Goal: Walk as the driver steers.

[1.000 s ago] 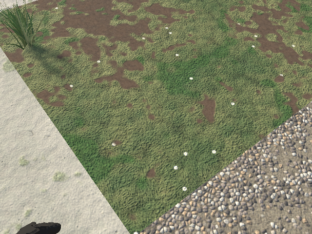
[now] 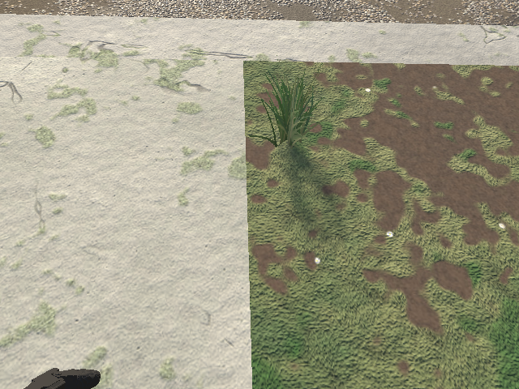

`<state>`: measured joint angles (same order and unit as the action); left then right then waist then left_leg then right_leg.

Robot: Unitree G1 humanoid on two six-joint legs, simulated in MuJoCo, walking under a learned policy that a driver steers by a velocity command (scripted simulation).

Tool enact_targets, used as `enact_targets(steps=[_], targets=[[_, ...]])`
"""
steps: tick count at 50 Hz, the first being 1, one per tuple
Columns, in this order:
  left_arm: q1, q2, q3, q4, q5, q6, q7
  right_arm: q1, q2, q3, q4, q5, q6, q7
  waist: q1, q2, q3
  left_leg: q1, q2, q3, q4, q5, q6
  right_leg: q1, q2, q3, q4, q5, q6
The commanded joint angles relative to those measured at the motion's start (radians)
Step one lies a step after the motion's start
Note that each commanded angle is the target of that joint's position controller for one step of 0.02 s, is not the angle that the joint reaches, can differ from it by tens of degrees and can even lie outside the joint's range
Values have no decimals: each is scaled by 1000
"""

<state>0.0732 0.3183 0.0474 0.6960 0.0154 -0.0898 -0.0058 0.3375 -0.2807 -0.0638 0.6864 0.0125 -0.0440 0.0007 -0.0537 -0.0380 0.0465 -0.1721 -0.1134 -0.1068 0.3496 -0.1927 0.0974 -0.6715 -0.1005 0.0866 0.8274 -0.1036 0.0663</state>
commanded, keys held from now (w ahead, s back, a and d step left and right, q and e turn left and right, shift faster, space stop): w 0.50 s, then w+q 0.50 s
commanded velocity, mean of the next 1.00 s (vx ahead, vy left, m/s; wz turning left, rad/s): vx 0.50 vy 0.00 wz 0.32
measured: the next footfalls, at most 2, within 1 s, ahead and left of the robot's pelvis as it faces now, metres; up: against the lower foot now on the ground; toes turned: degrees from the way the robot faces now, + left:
right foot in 0.20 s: +0.31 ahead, -0.14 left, +0.00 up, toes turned +6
left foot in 0.72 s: +0.56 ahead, +0.13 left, +0.00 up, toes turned +11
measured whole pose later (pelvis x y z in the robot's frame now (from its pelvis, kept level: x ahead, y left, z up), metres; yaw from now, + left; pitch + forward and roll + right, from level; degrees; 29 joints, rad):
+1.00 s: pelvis +0.56 +0.06 +0.00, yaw +19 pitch +2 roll +0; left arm 0.11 0.32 0.04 0.70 0.02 -0.09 0.00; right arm 0.34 -0.28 -0.06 0.74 0.01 -0.05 0.00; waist -0.05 -0.04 0.03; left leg -0.17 -0.12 -0.10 0.32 -0.17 0.10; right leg -0.66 -0.09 0.08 0.84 -0.13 0.06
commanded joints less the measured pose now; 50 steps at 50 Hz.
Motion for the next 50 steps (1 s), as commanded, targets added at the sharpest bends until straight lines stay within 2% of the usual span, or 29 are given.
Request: enact_targets(steps=[1, 4, 7, 9, 10, 11, 12, 13, 14, 15, 16, 17, 19, 22, 25, 28, 32, 34, 35, 36, 37, 38, 39, 40, 41, 42, 43, 45, 50], targets=[[-81, 39, 4, -69, -6, -12, -9, -22, -176, -48, -55, 5, -13, -17, 0, 107, -38, -95, 186, -143, -107, 164, 131, 139, 65, -47, -196, 191, 10], [-133, 54, 7, -84, -18, -24, -25, 37, -164, -42, -14, 10, -13, -16, -30, 118, -28, -30, 229, -189, -70, 111, 121, 162, 71, -34, -278, 235, -14], [-121, 83, 19, -90, -18, -32, -33, 56, -160, -41, 11, 6, -4, -18, -17, 146, -19, 84, 281, -253, 2, 170, 106, 158, 74, -31, -321, 113, -60], [-17, 104, 35, -66, -13, -37, -27, 36, -155, -39, 14, 5, 3, -17, 43, 163, -51, 110, 261, -244, 100, 361, 80, 292, 102, -73, -373, 55, -108], [101, 137, 50, -44, -3, -42, -22, 27, -124, -26, 7, -2, 4, -14, 99, 139, -150, 70, 207, -200, 262, 425, 50, 488, 56, -41, -354, 94, -152], [252, 209, 68, -31, 10, -42, -18, 92, -79, -7, -8, -16, -2, -14, 126, -13, -320, -140, 120, -133, 563, 204, 0, 822, -127, 181, -302, 124, -254], [346, 227, 80, 24, -5, -29, -30, 200, -41, 7, 3, 12, -14, -13, 107, -296, -409, -450, -4, -55, 859, -363, -69, 1049, -287, 622, -460, -169, -386], [340, 140, 57, 19, -34, -26, -33, 124, -134, -9, 9, 23, -19, -13, 138, -162, -304, -574, 52, -110, 958, -365, -68, 1000, -282, 676, -527, -405, -353], [273, 102, 45, 11, -31, -19, -27, -3, -166, -19, -17, 22, -20, -13, 149, -66, -166, -612, 93, -75, 963, -275, -66, 868, -247, 535, -547, -389, -312], [220, 91, 36, 3, -18, -12, -24, -71, -155, -15, -36, 8, -22, -12, 127, -7, -86, -591, 133, -31, 924, -207, -67, 736, -206, 424, -567, -278, -298], [189, 77, 30, 4, -10, -10, -22, -95, -137, -16, -44, -3, -27, -9, 101, -1, -43, -564, 169, -17, 859, -155, -69, 646, -171, 354, -589, -182, -296], [177, 63, 23, 4, -2, -13, -20, -79, -118, -15, -40, -4, -28, -6, 76, -29, -43, -510, 193, -11, 815, -124, -71, 596, -139, 296, -610, -107, -285], [183, 58, 21, 16, -12, -18, -20, -54, -83, -8, -28, -1, -24, -3, 59, -61, -57, -471, 205, 16, 742, -113, -82, 564, -114, 219, -639, 0, -293], [211, 103, 33, 38, -23, -17, -13, -137, -52, 8, -54, -12, -24, -2, 75, -40, -35, -500, 221, 44, 575, -22, -105, 549, -116, 138, -676, 119, -308], [240, 123, 36, 57, -29, -6, -7, -232, -33, 18, -68, -9, -34, 9, 106, -34, -23, -451, 205, 68, 375, 156, -111, 540, -82, 48, -686, 148, -277], [286, 138, 39, 84, -31, 0, -5, -306, -38, 20, -80, 5, -37, 24, 138, -37, -13, -406, 183, 92, 267, 264, -103, 573, -96, -10, -687, 135, -258], [316, 148, 45, 122, -33, 17, -1, -373, -58, 15, -116, 12, -32, 44, 136, -34, 16, -437, 166, 86, 207, 171, -51, 704, -158, -44, -645, 196, -229], [293, 168, 52, 120, -35, 28, 7, -325, -86, 1, -114, 4, -30, 49, 93, -47, -23, -342, 125, 126, 189, 90, -15, 746, -160, -89, -541, 456, -202], [274, 171, 52, 115, -35, 37, 14, -221, -114, -18, -87, -1, -29, 47, 30, -41, -88, -193, 88, 158, 159, 100, 11, 731, -133, -134, -403, 621, -178], [278, 154, 44, 102, -26, 41, 24, -71, -168, -48, -45, 1, -25, 39, -32, -16, -178, 39, 81, 132, 152, 124, 43, 632, -93, -182, -201, 632, -142], [326, 90, 17, 52, -2, 27, 26, 70, -277, -78, -30, -6, -17, 26, -50, 152, -315, 425, 308, -243, 170, 99, 170, 271, -1, -219, 176, 298, -82], [363, 23, -10, 46, 9, -1, 13, 92, -282, -73, -19, 14, -19, 31, -16, 291, -408, 587, 443, -654, 15, -85, 279, -5, 148, -88, 399, -458, -53], [269, 113, 12, 34, -28, -25, -1, 89, -199, -49, -21, 14, -22, 29, -55, 210, -331, 543, 419, -608, -30, -179, 240, -117, 92, 11, 472, -434, -71], [188, 130, 15, 5, -47, -41, -6, 25, -179, -42, -29, 7, -25, 27, -43, 163, -201, 406, 384, -477, -50, -100, 209, -146, 54, -7, 442, -336, -85], [158, 123, 15, 0, -30, -48, -2, -30, -165, -38, -39, 1, -25, 26, -13, 85, -142, 275, 347, -391, -64, -1, 191, -106, 23, -12, 374, -266, -83], [156, 125, 21, 0, -10, -46, 2, -76, -146, -30, -52, -7, -24, 25, 24, 72, -102, 166, 315, -329, -88, 101, 179, -45, 0, -10, 306, -219, -73], [167, 119, 24, -4, -4, -37, 2, -103, -133, -26, -63, -14, -24, 23, 54, 97, -97, 98, 294, -304, -110, 157, 181, 10, -10, -4, 275, -194, -62], [180, 95, 22, -8, -1, -17, 3, -113, -133, -28, -62, -7, -27, 16, 77, 107, -88, 14, 275, -257, -137, 225, 197, 45, -7, -19, 216, -173, -32], [-2, 43, 6, -64, 3, -10, 5, -39, -172, -41, -20, 3, -24, -12, 23, 96, -35, -88, 200, -159, -139, 219, 146, 86, 45, -33, -114, 116, 6]])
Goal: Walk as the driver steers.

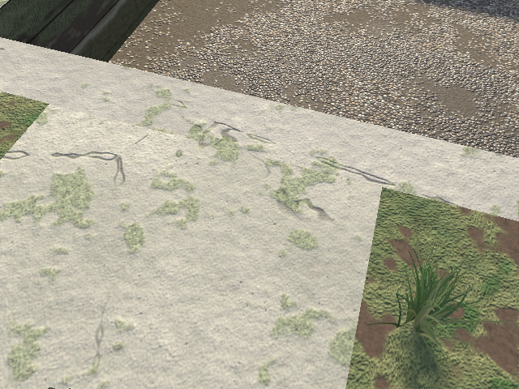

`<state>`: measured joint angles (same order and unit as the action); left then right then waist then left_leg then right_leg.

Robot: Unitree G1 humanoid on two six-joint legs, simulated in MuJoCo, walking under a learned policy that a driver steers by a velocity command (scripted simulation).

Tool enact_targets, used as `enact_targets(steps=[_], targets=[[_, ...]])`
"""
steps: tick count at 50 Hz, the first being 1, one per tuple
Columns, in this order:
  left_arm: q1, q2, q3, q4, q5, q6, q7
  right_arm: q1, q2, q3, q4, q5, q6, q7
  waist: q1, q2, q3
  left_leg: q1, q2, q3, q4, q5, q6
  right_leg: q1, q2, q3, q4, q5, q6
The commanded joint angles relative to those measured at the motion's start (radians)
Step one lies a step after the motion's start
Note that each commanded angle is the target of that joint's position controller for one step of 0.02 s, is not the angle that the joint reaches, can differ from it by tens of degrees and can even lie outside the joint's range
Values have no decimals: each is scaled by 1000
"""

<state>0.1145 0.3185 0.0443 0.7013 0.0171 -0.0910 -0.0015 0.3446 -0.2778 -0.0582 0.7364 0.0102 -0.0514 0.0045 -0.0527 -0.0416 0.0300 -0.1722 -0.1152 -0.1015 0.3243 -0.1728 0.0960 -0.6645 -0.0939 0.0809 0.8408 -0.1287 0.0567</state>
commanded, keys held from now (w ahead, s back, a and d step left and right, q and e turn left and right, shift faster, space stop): w+q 0.04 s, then q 0.36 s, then e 0.60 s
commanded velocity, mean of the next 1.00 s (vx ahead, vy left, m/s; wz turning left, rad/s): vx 0.14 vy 0.00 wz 0.13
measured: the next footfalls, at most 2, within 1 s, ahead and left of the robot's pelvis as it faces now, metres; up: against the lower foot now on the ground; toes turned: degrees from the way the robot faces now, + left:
right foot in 0.20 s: +0.31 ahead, -0.13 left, +0.00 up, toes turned +11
left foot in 0.58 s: +0.24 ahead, +0.13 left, +0.00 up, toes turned +14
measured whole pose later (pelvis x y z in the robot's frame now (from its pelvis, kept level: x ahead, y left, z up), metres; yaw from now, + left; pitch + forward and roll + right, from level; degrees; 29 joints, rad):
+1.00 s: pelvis +0.21 -0.04 -0.02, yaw +4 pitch +1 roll +1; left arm 0.22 0.30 0.06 0.74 0.02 0.03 -0.02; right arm 0.09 -0.30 -0.08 0.74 -0.01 0.04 -0.05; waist 0.02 0.04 0.05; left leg -0.43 0.04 0.01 0.95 -0.53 -0.05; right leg -0.31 0.02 -0.03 0.62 -0.33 -0.07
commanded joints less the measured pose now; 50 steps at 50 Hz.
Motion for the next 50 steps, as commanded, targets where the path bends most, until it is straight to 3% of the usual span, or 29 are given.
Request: enact_targets(steps=[1, 6, 9, 10, 11, 12, 13, 14, 15, 17, 19, 24, 26, 28, 29, 30, 31, 32, 33, 35, 37, 40, 44, 45, 46, 47, 48, 49, 50], targets=[[-81, 36, 6, -79, -3, -12, -3, -26, -178, -48, -61, 8, -13, -19, 7, 102, -17, -97, 193, -162, -106, 174, 134, 111, 55, -29, -193, 192, 15], [-161, 71, 21, -114, -7, -25, -20, 50, -175, -51, -20, 14, 18, -35, -9, 127, -31, 10, 202, -251, 59, 292, 78, 193, 125, -8, -359, 199, -19], [-34, 99, 39, -84, 4, -32, -13, -18, -155, -48, -51, 13, 36, -44, 72, 149, -100, 46, 159, -283, 257, 390, 15, 361, 113, -20, -450, 228, -76], [71, 146, 49, -76, 21, -35, -5, -29, -111, -33, -81, 0, 34, -41, 112, 89, -226, -55, 103, -240, 461, 262, -28, 611, -19, 67, -400, 473, -138], [136, 182, 50, -78, 33, -18, 3, 146, -38, -14, -66, -11, 30, -37, 57, -163, -369, -324, -34, -128, 777, -468, -102, 951, -304, 338, -311, 892, -296], [180, 168, 57, -60, -9, 5, -5, 250, -128, -18, -60, 6, 27, -30, 54, -259, -497, -442, 9, -105, 982, -573, -126, 1030, -430, 572, -330, 680, -392], [123, 107, 44, -93, -10, 20, 1, 165, -194, -41, -54, 20, 40, -33, 79, -128, -396, -493, 63, -103, 1055, -475, -157, 928, -358, 487, -386, 478, -357], [67, 68, 31, -99, -5, 35, 9, 54, -212, -49, -76, 21, 57, -40, 89, -55, -270, -519, 90, -45, 1041, -398, -175, 799, -292, 340, -417, 390, -309], [23, 54, 22, -97, 0, 46, 12, 6, -204, -53, -86, 15, 76, -46, 76, -28, -185, -504, 117, -26, 1012, -358, -187, 672, -239, 253, -447, 361, -291], [-28, 68, 26, -80, 10, 54, 13, 13, -142, -45, -99, 15, 103, -50, 30, -81, -93, -396, 145, 19, 892, -313, -186, 466, -165, 115, -523, 306, -269], [-35, 83, 36, -64, 12, 51, 13, 8, -96, -35, -110, 9, 106, -51, 28, -109, -96, -353, 148, 55, 790, -283, -187, 442, -164, 48, -555, 370, -291], [-44, 99, 39, -22, -14, 65, 7, -58, -68, -13, -123, -13, 98, -31, 40, -83, -167, -160, 154, 60, 494, -150, -151, 422, -172, -3, -562, 339, -311], [-38, 80, 28, 1, -26, 67, -8, -63, -62, -10, -108, -20, 97, -23, 36, -76, -152, -62, 141, 70, 333, -79, -132, 395, -146, 2, -550, 169, -288], [-36, 47, 8, 23, -37, 66, -23, -50, -71, -13, -89, -30, 92, -18, 7, -63, -117, 107, 117, 92, 108, 43, -98, 305, -96, 0, -505, -20, -213], [10, 19, -7, 40, -25, 60, -33, -58, -114, -20, -104, -37, 90, -24, 14, -23, -113, 195, 192, 10, 54, 117, -69, 245, -58, -3, -471, -120, -137], [62, -8, -18, 37, 10, 56, -45, -73, -201, -31, -130, -45, 92, -38, 65, 155, -135, 231, 387, -167, 51, 318, -10, 202, 33, -71, -313, -323, -59], [82, 5, -10, 34, -17, 63, -32, -146, -200, -32, -121, -56, 92, -38, 85, 300, -125, -9, 442, -179, -9, 74, 96, 283, 63, -105, -254, -369, -30], [62, 77, 7, 44, -24, 74, -18, -220, -166, -28, -142, -51, 83, -34, 75, 256, -60, -77, 375, -132, -32, -75, 89, 319, 62, -105, -191, -303, -14], [47, 97, 21, 45, -27, 82, -9, -232, -162, -31, -135, -46, 74, -35, 65, 262, -32, -76, 347, -101, -23, -87, 66, 274, 83, -127, -138, -265, -12], [71, 114, 38, 50, -24, 106, 7, -209, -168, -36, -121, -36, 59, -40, 42, 266, -27, -43, 404, -112, -2, 148, 104, 199, 66, -90, 63, -384, 0], [102, 81, 41, 46, -39, 118, 9, -198, -145, -34, -106, -24, 55, -46, 51, 206, -53, 13, 432, -85, 36, 357, 134, 150, 56, -73, 168, -432, 5], [81, 41, 32, 26, -40, 127, 4, -249, -137, -39, -101, -18, 63, -52, 48, 183, -88, 44, 421, -22, 66, 409, 124, 191, 41, -103, 68, -374, 6], [116, 52, 38, 10, -41, 136, -22, -275, -160, -53, -83, -1, 78, -54, 70, 189, -124, 45, 424, 24, 131, 396, 94, 326, 68, -161, -165, -222, -31], [154, 53, 42, 20, -37, 137, -27, -283, -158, -54, -75, 10, 80, -55, 92, 177, -124, 14, 406, 56, 175, 339, 60, 395, 91, -182, -281, -122, -55], [162, 82, 52, 17, -24, 136, -22, -235, -134, -52, -50, 15, 79, -54, 88, 98, -104, -50, 352, 116, 274, 174, -11, 461, 91, -120, -403, 18, -92], [169, 216, 85, -6, -19, 131, -3, -211, -78, -39, -67, -27, 76, -50, 48, -199, -98, -288, 228, 233, 549, -171, -132, 596, -143, 218, -462, 399, -189], [192, 255, 86, -23, 14, 116, -11, -345, -76, -33, -120, -36, 70, -58, 121, -281, -93, -464, 84, 120, 749, -527, -164, 579, -303, 463, -517, 533, -393], [189, 224, 75, -31, 28, 94, -16, -357, -112, -44, -114, -22, 68, -61, 130, -145, -112, -489, 108, 32, 870, -520, -155, 589, -286, 427, -523, 460, -418], [141, 197, 70, -34, 14, 80, -11, -338, -121, -51, -98, -11, 70, -62, 97, -93, -91, -504, 128, 13, 888, -431, -144, 591, -230, 344, -506, 392, -366]])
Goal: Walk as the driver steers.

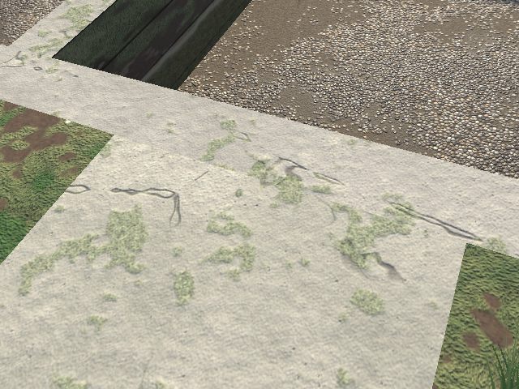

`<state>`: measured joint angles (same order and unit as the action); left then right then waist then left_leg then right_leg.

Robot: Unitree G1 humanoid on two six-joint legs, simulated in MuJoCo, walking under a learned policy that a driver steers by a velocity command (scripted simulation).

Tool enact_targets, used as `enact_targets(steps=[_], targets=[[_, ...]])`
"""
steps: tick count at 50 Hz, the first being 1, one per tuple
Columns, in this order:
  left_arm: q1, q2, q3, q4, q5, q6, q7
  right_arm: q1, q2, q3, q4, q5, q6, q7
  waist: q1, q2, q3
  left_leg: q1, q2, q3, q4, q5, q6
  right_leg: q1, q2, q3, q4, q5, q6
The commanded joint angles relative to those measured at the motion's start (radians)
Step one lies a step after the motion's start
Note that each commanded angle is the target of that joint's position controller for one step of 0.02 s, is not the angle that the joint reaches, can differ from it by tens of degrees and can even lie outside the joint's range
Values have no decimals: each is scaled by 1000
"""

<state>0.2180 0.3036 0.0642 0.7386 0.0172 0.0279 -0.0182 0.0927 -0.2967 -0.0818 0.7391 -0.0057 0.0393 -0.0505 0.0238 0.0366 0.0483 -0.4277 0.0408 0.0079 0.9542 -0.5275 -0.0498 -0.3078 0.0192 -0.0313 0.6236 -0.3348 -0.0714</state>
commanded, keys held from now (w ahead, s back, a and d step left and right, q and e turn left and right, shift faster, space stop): e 0.26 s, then no key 0.74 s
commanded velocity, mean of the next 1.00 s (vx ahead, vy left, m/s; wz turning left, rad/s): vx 0.00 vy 0.00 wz -0.27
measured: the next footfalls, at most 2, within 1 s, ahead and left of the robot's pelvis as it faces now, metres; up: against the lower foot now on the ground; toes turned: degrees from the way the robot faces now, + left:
left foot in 0.44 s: +0.09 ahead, +0.14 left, +0.00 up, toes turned -18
right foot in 0.72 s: -0.01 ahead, -0.11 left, +0.00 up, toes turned -12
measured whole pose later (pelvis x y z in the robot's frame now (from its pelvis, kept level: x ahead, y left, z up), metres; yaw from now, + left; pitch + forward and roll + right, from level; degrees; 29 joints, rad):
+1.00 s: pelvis +0.00 +0.01 +0.01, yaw -15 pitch -2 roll +0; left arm 0.22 0.24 0.02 0.83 0.01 0.00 0.01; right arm 0.15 -0.27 -0.03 0.94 -0.01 0.00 -0.02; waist -0.01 0.01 0.04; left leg -0.20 0.02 -0.06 0.48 -0.25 -0.05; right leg -0.16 0.02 0.06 0.50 -0.31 0.00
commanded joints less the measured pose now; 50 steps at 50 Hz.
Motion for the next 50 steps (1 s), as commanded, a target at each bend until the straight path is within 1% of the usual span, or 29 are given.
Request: enact_targets(steps=[1, 2, 3, 5, 9, 12, 14, 17, 19, 21, 22, 23, 24, 25, 26, 28, 30, 32, 33, 34, 35, 36, 37, 38, 39, 40, 41, 44, 50], targets=[[-8, 192, 47, -78, -9, -41, 15, -64, -104, -32, -76, 3, -19, -14, 0, -122, -99, -261, -15, -101, 229, 5, -1, 239, -293, 402, -278, 538, -184], [-37, 170, 39, -84, -28, -37, 26, -55, -116, -37, -68, -2, -18, -19, -11, -128, -97, -255, -7, -109, 202, 65, -8, 240, -271, 377, -276, 533, -156], [-35, 159, 33, -88, -32, -31, 35, -41, -106, -37, -60, 0, -21, -17, -18, -139, -111, -217, -20, -102, 206, 108, -19, 227, -246, 357, -277, 556, -147], [-16, 156, 33, -96, -28, -24, 45, -20, -87, -34, -51, 9, -27, -11, -16, -137, -137, -198, -39, -97, 172, 163, -32, 253, -227, 342, -278, 560, -149], [-2, 176, 42, -107, -31, -11, 57, -44, -75, -27, -52, 10, -37, -7, 2, -153, -121, -180, -52, -108, -20, 202, -53, 262, -208, 377, -284, 427, -147], [-18, 188, 48, -120, -28, -2, 57, -49, -82, -26, -50, 12, -45, 2, 7, -179, -97, -110, -62, -115, -132, 204, -57, 194, -191, 418, -293, 303, -150], [-33, 189, 49, -126, -24, 2, 53, -35, -89, -26, -44, 14, -52, 9, 7, -188, -98, -61, -64, -113, -186, 197, -53, 165, -191, 440, -287, 282, -154], [-51, 176, 43, -130, -20, 8, 46, -15, -98, -24, -35, 17, -64, 23, 15, -196, -118, 25, -60, -97, -256, 182, -40, 150, -193, 466, -254, 359, -154], [-65, 165, 35, -128, -23, 12, 43, 1, -96, -21, -32, 18, -72, 33, 8, -193, -124, 78, -60, -86, -342, 199, -22, 158, -190, 487, -224, 420, -147], [-86, 145, 24, -125, -34, 16, 45, 53, -86, -18, -14, 12, -82, 43, -33, -172, -123, 205, -54, -70, -571, 384, 11, 127, -150, 475, -183, 404, -101], [-53, 122, 16, -117, -27, 12, 46, 59, -116, -20, -16, -2, -85, 43, -24, -125, -126, 288, 17, -131, -616, 501, 40, 79, -112, 447, -152, 291, -52], [1, 81, 2, -114, -2, 3, 42, 55, -178, -26, -30, -20, -82, 38, 23, 65, -151, 361, 186, -301, -633, 698, 111, 9, -6, 328, -2, 43, 7], [-3, 94, 9, -128, -13, -1, 42, 24, -171, -18, -19, -39, -79, 39, 48, 198, -103, 286, 286, -420, -636, 752, 263, -68, 76, 214, 57, -200, 60], [-17, 156, 24, -113, -7, -2, 47, 3, -122, -6, -32, -30, -83, 42, 9, 159, -98, 257, 304, -437, -659, 688, 319, -68, 40, 201, 198, -276, 104], [-39, 179, 38, -109, -16, 0, 49, 4, -119, -3, -26, -21, -85, 40, -4, 135, -88, 269, 273, -408, -655, 649, 308, -98, 37, 196, 289, -261, 123], [-30, 145, 37, -87, -17, 14, 53, -13, -122, 1, -16, 2, -87, 36, -2, 104, -76, 285, 228, -340, -632, 627, 270, -126, 14, 208, 347, -209, 158], [-19, 84, 18, -73, -21, 16, 47, -18, -110, 8, 2, 5, -76, 35, 4, 106, -76, 281, 170, -254, -610, 671, 244, -80, -3, 156, 249, -177, 173], [-47, 44, 1, -69, -23, 9, 41, -2, -107, 10, 15, 0, -61, 35, -24, 134, -94, 291, 137, -211, -584, 721, 234, -8, -16, 95, 85, -133, 174], [-50, 46, 3, -63, -28, 7, 41, 15, -111, 11, 23, 0, -54, 35, -33, 138, -107, 304, 137, -213, -571, 739, 236, 26, -13, 78, 4, -83, 170], [-29, 50, 6, -48, -31, 6, 40, 14, -113, 13, 28, 5, -50, 35, -21, 134, -114, 305, 129, -208, -555, 732, 228, 77, -7, 61, -112, 8, 161], [-10, 55, 7, -33, -27, 6, 39, 22, -107, 17, 36, 12, -49, 37, -9, 124, -111, 290, 117, -199, -549, 705, 207, 142, -1, 49, -254, 137, 145], [-16, 84, 11, -34, -16, 7, 41, 54, -100, 21, 48, 11, -57, 40, -20, 95, -116, 254, 107, -202, -554, 644, 166, 214, -25, 91, -289, 241, 122], [-14, 138, 18, -44, -8, 10, 48, 70, -91, 28, 51, -7, -71, 46, -38, 10, -135, 202, 77, -167, -525, 559, 115, 284, -106, 167, -250, 434, 92], [-21, 160, 25, -21, -6, 10, 43, 98, -67, 31, 63, -9, -78, 48, -78, -132, -135, 238, 4, -87, -547, 405, 66, 202, -106, 164, -194, 338, 39], [-40, 106, 14, -33, -6, 4, 33, 44, -92, 30, 69, -14, -77, 47, -37, -99, -107, 269, -10, -69, -521, 370, 32, 146, -94, 170, -214, 242, 20], [-37, 80, 4, -22, 2, -3, 29, 19, -92, 28, 73, -10, -75, 44, -32, -86, -85, 270, -12, -65, -512, 374, 25, 119, -92, 173, -229, 196, 27], [-36, 89, 4, -15, 5, -10, 30, 13, -83, 29, 80, -5, -69, 38, -31, -86, -68, 272, -9, -66, -505, 395, 29, 101, -81, 167, -235, 187, 38], [-10, 78, -4, 12, 0, -30, 33, 31, -83, 27, 107, -1, -54, 27, -33, -103, -39, 270, -7, -72, -504, 428, 32, 82, -75, 163, -235, 211, 53], [3, 72, -13, 49, -4, -41, 37, 44, -84, 24, 175, 0, -45, 20, -32, -72, -19, 271, -9, -72, -516, 423, 16, 77, -68, 162, -245, 187, 48]])
Keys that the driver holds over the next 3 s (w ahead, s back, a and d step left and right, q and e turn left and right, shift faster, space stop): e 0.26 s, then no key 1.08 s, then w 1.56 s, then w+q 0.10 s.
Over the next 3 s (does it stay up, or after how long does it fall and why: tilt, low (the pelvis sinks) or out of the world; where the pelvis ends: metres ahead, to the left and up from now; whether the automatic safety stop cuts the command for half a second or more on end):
stays up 0.76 -0.15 0.01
